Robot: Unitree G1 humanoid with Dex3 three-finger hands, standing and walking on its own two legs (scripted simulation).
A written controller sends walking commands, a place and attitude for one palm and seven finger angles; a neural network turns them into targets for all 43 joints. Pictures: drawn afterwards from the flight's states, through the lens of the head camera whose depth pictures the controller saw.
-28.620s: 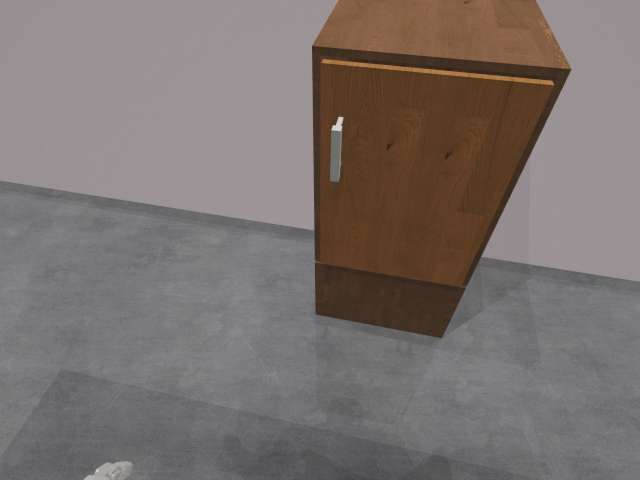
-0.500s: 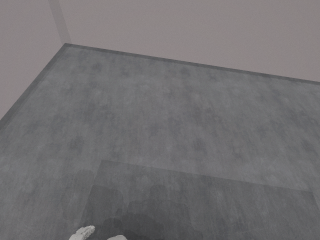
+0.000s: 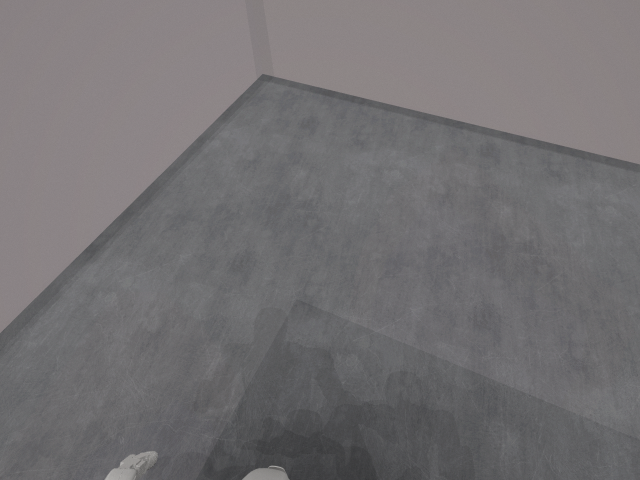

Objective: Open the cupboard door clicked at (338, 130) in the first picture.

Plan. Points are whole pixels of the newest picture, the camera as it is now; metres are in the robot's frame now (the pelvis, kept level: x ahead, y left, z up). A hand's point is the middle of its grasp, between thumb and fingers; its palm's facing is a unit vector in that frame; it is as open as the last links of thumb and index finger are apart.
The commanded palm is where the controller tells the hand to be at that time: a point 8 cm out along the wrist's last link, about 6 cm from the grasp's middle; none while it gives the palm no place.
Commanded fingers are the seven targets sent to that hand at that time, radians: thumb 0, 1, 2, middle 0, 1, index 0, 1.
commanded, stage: turn to face it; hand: left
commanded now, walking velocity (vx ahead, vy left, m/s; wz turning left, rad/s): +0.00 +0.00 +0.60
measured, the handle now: out of the picture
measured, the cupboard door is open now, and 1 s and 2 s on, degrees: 43 43 43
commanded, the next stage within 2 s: none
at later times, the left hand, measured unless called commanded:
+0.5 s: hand out of the picture -0.01 +0.22 -0.17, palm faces +0.37 -0.90 -0.25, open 7.3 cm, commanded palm none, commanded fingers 0.00 0.90 0.90 -0.20 -0.30 -0.20 -0.30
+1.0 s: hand out of the picture -0.04 +0.15 -0.16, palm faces +0.61 -0.77 -0.21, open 7.4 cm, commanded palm none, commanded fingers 0.00 0.90 0.90 -0.20 -0.30 -0.20 -0.30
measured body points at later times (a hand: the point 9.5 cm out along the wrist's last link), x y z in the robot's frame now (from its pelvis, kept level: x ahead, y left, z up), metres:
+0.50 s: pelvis -0.01 -0.01 +0.01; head +0.04 +0.03 +0.45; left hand -0.03 +0.27 -0.15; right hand +0.19 -0.21 -0.12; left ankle -0.03 +0.10 -0.73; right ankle +0.02 -0.16 -0.65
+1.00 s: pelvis +0.01 -0.05 +0.01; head +0.06 -0.01 +0.45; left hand -0.08 +0.19 -0.14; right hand +0.25 -0.20 -0.13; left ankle -0.05 +0.05 -0.71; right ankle +0.07 -0.16 -0.73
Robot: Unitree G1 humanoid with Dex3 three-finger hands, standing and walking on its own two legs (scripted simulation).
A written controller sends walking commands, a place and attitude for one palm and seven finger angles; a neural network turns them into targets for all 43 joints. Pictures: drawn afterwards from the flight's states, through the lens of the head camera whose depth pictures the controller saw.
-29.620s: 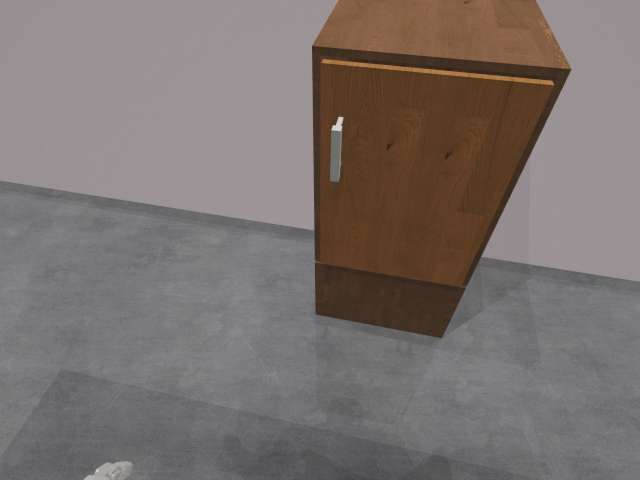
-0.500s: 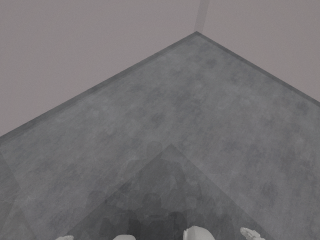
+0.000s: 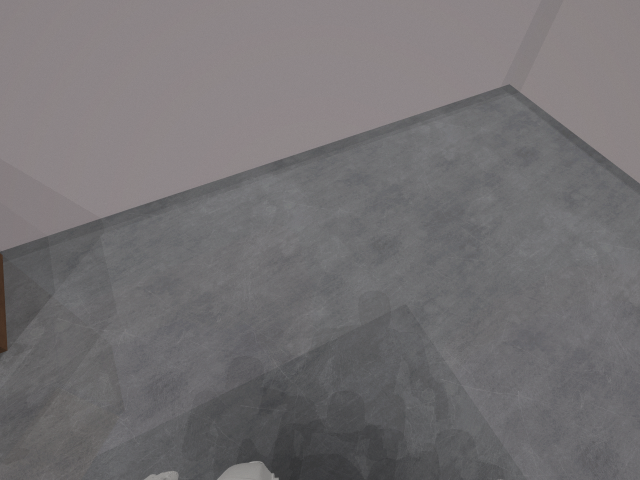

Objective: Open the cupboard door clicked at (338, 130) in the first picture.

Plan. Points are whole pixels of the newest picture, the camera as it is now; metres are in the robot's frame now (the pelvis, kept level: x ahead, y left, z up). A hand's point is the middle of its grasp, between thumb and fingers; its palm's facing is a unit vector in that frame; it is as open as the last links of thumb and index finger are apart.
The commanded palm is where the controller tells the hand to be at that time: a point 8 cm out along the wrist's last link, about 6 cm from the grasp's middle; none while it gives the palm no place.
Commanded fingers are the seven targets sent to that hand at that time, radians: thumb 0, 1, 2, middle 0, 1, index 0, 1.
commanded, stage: turn to face it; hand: left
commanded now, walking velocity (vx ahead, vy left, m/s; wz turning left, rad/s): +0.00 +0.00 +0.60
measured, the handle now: out of the picture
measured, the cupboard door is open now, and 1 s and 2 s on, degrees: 43 43 43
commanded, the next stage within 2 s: none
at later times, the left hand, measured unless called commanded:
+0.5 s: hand out of the picture +0.04 +0.19 -0.14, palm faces +0.31 -0.90 -0.29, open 7.4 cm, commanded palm none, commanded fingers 0.00 0.90 0.90 -0.20 -0.30 -0.20 -0.30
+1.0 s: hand out of the picture -0.02 +0.23 -0.16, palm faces +0.58 -0.78 -0.24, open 7.4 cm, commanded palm none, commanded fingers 0.00 0.90 0.90 -0.20 -0.30 -0.20 -0.30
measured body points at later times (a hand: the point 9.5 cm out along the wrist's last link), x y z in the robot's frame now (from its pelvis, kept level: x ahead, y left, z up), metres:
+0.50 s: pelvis +0.01 -0.03 +0.00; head +0.07 -0.04 +0.45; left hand +0.03 +0.24 -0.12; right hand +0.18 -0.27 -0.15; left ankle -0.04 +0.09 -0.66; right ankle +0.04 -0.16 -0.73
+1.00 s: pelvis +0.02 -0.01 +0.01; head +0.05 +0.03 +0.45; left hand -0.05 +0.27 -0.14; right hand +0.23 -0.18 -0.13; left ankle -0.02 +0.08 -0.73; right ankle +0.11 -0.16 -0.67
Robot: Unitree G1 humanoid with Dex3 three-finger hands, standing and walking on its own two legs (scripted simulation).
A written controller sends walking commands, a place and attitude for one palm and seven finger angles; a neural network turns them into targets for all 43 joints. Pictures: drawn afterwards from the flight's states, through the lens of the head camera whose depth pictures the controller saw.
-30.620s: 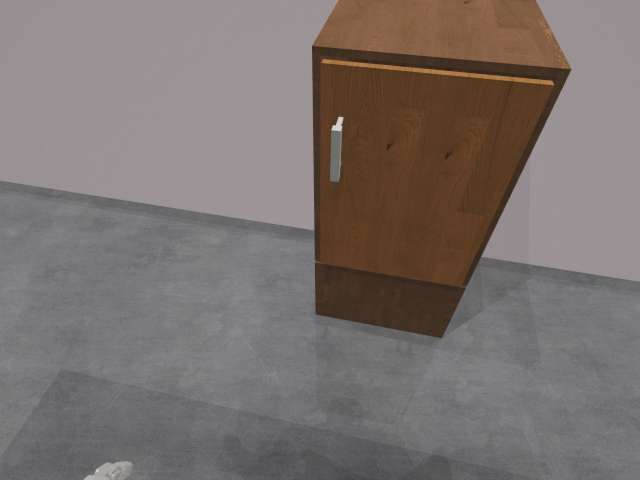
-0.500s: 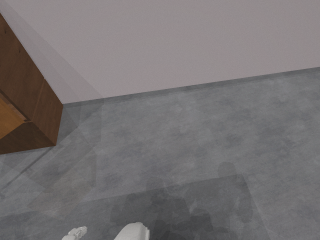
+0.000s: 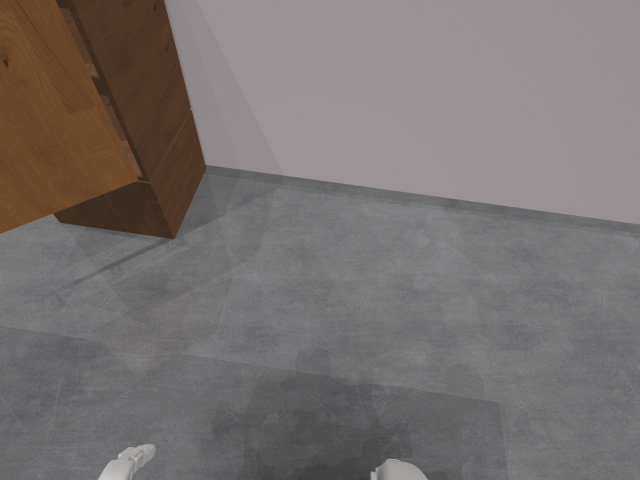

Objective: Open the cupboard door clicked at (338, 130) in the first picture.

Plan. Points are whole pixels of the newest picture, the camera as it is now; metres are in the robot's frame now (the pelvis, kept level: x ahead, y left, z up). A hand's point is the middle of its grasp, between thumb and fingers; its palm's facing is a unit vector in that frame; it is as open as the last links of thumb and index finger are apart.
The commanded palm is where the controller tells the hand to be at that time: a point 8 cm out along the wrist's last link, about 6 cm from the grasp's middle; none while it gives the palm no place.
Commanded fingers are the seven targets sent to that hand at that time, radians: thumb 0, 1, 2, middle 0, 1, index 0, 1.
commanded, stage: turn to face it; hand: left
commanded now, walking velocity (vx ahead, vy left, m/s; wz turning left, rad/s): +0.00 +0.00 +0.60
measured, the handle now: out of the picture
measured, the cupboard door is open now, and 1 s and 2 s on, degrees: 43 43 43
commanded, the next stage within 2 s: take the last steps up to it in 1.04 s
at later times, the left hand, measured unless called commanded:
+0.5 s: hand out of the picture -0.01 +0.16 -0.17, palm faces +0.35 -0.91 -0.22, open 7.3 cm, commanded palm none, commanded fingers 0.00 0.90 0.90 -0.20 -0.30 -0.20 -0.30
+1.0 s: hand out of the picture -0.02 +0.19 -0.16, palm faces +0.51 -0.82 -0.25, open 7.4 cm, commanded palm none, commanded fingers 0.00 0.90 0.90 -0.20 -0.30 -0.20 -0.30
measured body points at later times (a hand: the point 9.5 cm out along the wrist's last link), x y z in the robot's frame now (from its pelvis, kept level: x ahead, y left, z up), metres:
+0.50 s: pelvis +0.00 -0.04 +0.00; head +0.05 -0.02 +0.44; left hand -0.03 +0.21 -0.15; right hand +0.18 -0.27 -0.14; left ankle -0.03 +0.08 -0.71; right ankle +0.01 -0.17 -0.74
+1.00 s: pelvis +0.00 -0.04 +0.00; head +0.04 -0.02 +0.44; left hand -0.04 +0.23 -0.14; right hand +0.18 -0.21 -0.15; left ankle -0.03 +0.07 -0.74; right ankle +0.05 -0.16 -0.72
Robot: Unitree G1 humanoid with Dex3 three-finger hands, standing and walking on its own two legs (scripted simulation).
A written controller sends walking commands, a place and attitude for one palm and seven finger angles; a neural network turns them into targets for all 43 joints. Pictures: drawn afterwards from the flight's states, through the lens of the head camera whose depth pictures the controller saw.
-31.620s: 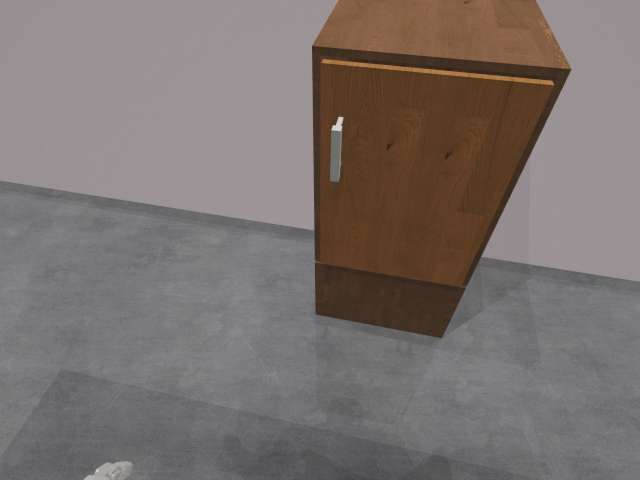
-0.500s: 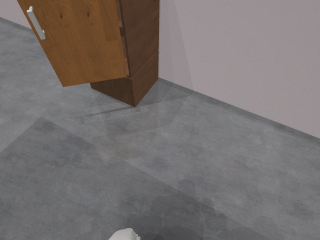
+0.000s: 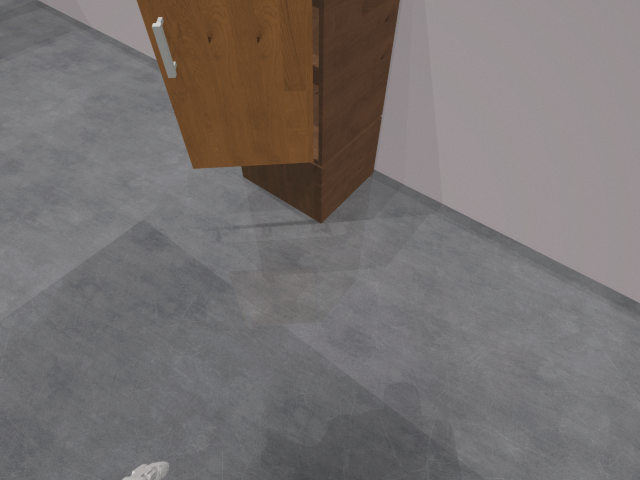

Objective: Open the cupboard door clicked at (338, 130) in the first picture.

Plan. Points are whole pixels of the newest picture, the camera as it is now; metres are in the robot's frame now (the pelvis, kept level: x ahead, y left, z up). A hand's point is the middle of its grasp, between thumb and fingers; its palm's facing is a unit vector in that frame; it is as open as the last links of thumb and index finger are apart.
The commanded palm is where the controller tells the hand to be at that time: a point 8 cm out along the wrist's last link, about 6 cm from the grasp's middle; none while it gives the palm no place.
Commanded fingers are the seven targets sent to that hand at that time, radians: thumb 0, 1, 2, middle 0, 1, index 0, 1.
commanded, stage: turn to face it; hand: left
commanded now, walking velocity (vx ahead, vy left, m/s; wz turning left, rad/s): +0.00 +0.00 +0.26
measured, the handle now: (166, 47) +1.05 +0.44 -0.01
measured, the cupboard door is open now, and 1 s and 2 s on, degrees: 43 43 43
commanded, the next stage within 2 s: take the last steps up to it in 0.04 s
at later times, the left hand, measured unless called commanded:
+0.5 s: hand out of the picture -0.05 +0.21 -0.18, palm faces +0.26 -0.94 -0.20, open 7.3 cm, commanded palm none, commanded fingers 0.00 0.90 0.90 -0.20 -0.30 -0.20 -0.30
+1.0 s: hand (178, 356) +0.31 +0.25 -0.16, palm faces +0.09 -0.97 -0.20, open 7.4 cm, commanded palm none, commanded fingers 0.00 0.90 0.90 -0.20 -0.30 -0.20 -0.30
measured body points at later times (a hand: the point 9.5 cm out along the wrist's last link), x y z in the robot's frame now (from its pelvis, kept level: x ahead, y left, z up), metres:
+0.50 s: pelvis +0.04 +0.03 -0.01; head +0.06 +0.05 +0.44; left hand -0.06 +0.26 -0.16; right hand +0.20 -0.20 -0.14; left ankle +0.05 +0.15 -0.74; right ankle -0.02 -0.13 -0.74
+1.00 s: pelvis +0.20 +0.06 -0.02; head +0.22 +0.04 +0.43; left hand +0.31 +0.31 -0.14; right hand +0.11 -0.17 -0.17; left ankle +0.05 +0.15 -0.73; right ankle +0.29 -0.02 -0.74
